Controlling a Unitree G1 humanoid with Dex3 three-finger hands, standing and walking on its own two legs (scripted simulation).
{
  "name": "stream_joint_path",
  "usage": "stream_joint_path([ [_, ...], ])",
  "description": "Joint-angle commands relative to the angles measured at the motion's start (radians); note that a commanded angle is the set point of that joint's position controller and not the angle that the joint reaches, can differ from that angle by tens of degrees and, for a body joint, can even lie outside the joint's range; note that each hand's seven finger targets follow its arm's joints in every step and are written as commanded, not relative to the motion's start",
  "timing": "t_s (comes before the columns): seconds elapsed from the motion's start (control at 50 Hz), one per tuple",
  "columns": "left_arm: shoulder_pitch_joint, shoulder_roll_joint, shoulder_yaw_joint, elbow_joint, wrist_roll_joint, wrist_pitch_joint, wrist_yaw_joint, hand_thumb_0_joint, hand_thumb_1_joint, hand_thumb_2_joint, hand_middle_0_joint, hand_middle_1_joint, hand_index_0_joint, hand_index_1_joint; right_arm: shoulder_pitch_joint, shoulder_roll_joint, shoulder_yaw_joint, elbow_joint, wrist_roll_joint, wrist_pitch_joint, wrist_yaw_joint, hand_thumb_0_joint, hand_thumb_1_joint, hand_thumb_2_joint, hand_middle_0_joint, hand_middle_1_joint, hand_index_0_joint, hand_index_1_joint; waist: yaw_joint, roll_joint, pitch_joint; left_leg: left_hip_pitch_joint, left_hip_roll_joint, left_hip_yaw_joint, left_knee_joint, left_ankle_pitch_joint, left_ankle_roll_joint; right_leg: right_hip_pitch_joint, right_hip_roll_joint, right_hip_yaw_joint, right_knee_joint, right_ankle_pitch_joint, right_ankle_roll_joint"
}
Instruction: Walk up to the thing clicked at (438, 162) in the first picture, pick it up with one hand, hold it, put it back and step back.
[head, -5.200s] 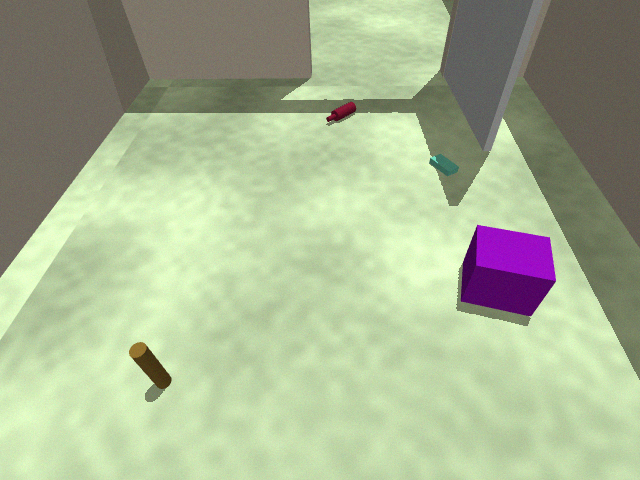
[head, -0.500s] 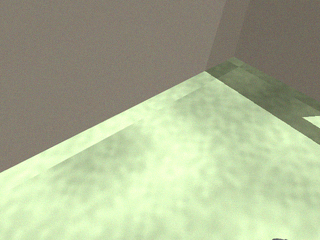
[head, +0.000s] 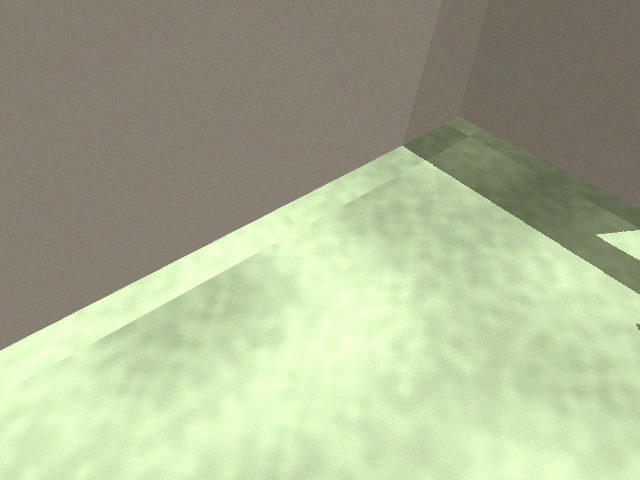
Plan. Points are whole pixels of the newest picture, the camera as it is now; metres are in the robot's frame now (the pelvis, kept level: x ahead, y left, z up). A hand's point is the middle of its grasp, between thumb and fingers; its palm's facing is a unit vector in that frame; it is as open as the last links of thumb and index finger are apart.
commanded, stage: stand
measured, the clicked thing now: out of the picture -0.03 -1.11 -0.77
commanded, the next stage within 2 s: none
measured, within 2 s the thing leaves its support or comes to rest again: neither
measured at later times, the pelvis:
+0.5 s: pelvis +0.00 -0.02 +0.00, yaw +0 degrees
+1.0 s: pelvis +0.00 -0.02 +0.00, yaw +0 degrees
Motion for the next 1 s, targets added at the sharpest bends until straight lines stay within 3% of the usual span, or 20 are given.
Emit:
stream_joint_path([
  [0.0, -0.049, 0.223, 0.041, -0.06, -0.003, -0.02, 0.013, 0.0, 0.9, 0.9, -0.2, -0.3, -0.2, -0.3, -0.044, -0.211, -0.032, -0.059, 0.003, -0.023, -0.014, 0.0, -0.9, -0.9, 0.2, 0.3, 0.2, 0.3, 0.003, -0.013, -0.078, -0.07, 0.109, -0.072, -0.047, 0.089, 0.025, 0.058, -0.115, 0.12, -0.06, 0.031, -0.014],
  [0.12, -0.055, 0.226, 0.042, -0.064, -0.003, -0.017, 0.01, 0.0, 0.9, 0.9, -0.2, -0.3, -0.2, -0.3, -0.024, -0.215, -0.03, -0.058, 0.001, -0.022, -0.013, 0.0, -0.9, -0.9, 0.2, 0.3, 0.2, 0.3, -0.001, 0.002, -0.059, -0.08, 0.105, -0.067, -0.038, 0.047, 0.024, 0.021, -0.116, 0.14, -0.078, -0.046, -0.017],
  [0.2, -0.038, 0.219, 0.04, -0.061, -0.006, -0.02, 0.009, 0.0, 0.9, 0.9, -0.2, -0.3, -0.2, -0.3, -0.026, -0.221, -0.031, -0.061, 0.001, -0.027, -0.016, 0.0, -0.9, -0.9, 0.2, 0.3, 0.2, 0.3, 0.003, 0.008, -0.094, -0.06, 0.114, -0.069, -0.032, 0.12, 0.024, 0.056, -0.114, 0.132, -0.05, 0.099, -0.021],
  [0.28, -0.04, 0.226, 0.041, -0.063, -0.007, -0.019, 0.009, 0.0, 0.9, 0.9, -0.2, -0.3, -0.2, -0.3, -0.012, -0.214, -0.027, -0.061, 0.001, -0.026, -0.016, 0.0, -0.9, -0.9, 0.2, 0.3, 0.2, 0.3, 0.001, -0.007, -0.103, -0.055, 0.118, -0.068, -0.035, 0.133, 0.021, 0.066, -0.114, 0.128, -0.04, 0.111, -0.024],
  [0.62, -0.038, 0.23, 0.039, -0.061, -0.003, -0.016, 0.006, 0.0, 0.9, 0.9, -0.2, -0.3, -0.2, -0.3, 0.012, -0.214, -0.019, -0.07, 0.0, -0.024, -0.016, 0.0, -0.9, -0.9, 0.2, 0.3, 0.2, 0.3, 0.004, -0.012, -0.065, -0.08, 0.112, -0.064, -0.034, 0.06, 0.023, 0.031, -0.107, 0.14, -0.064, -0.004, -0.023],
  [0.66, -0.04, 0.232, 0.04, -0.062, -0.005, -0.015, 0.006, 0.0, 0.9, 0.9, -0.2, -0.3, -0.2, -0.3, 0.017, -0.22, -0.021, -0.071, 0.0, -0.023, -0.017, 0.0, -0.9, -0.9, 0.2, 0.3, 0.2, 0.3, 0.002, -0.007, -0.07, -0.076, 0.113, -0.061, -0.028, 0.062, 0.024, 0.036, -0.108, 0.144, -0.064, 0.009, -0.024],
  [0.72, -0.032, 0.223, 0.038, -0.066, -0.004, -0.019, 0.006, 0.0, 0.9, 0.9, -0.2, -0.3, -0.2, -0.3, 0.015, -0.224, -0.021, -0.077, 0.0, -0.026, -0.018, 0.0, -0.9, -0.9, 0.2, 0.3, 0.2, 0.3, 0.002, 0.003, -0.098, -0.061, 0.12, -0.063, -0.031, 0.108, 0.023, 0.063, -0.111, 0.135, -0.043, 0.114, -0.026],
  [0.78, -0.036, 0.228, 0.04, -0.066, -0.005, -0.019, 0.006, 0.0, 0.9, 0.9, -0.2, -0.3, -0.2, -0.3, 0.017, -0.22, -0.017, -0.078, -0.001, -0.028, -0.019, 0.0, -0.9, -0.9, 0.2, 0.3, 0.2, 0.3, 0.002, 0.0, -0.098, -0.057, 0.122, -0.061, -0.032, 0.127, 0.02, 0.061, -0.109, 0.131, -0.034, 0.134, -0.024],
  [0.98, -0.039, 0.225, 0.036, -0.063, -0.001, -0.017, 0.008, 0.0, 0.9, 0.9, -0.2, -0.3, -0.2, -0.3, 0.021, -0.223, -0.016, -0.081, -0.002, -0.022, -0.02, 0.0, -0.9, -0.9, 0.2, 0.3, 0.2, 0.3, 0.001, -0.008, -0.069, -0.077, 0.118, -0.055, -0.026, 0.071, 0.024, 0.042, -0.106, 0.14, -0.061, 0.042, -0.021],
])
